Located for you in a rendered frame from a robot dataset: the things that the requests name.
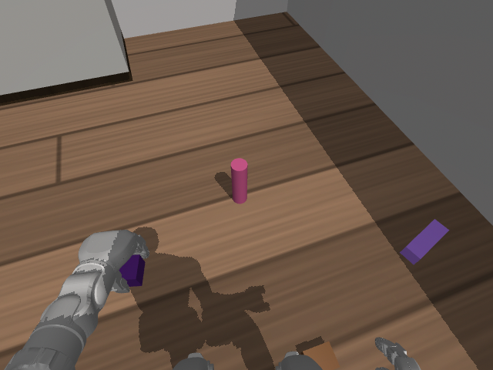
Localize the left robot hand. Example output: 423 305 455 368
78 230 149 293

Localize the right robot hand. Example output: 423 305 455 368
375 337 421 370

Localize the left robot arm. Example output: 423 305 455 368
4 260 116 370

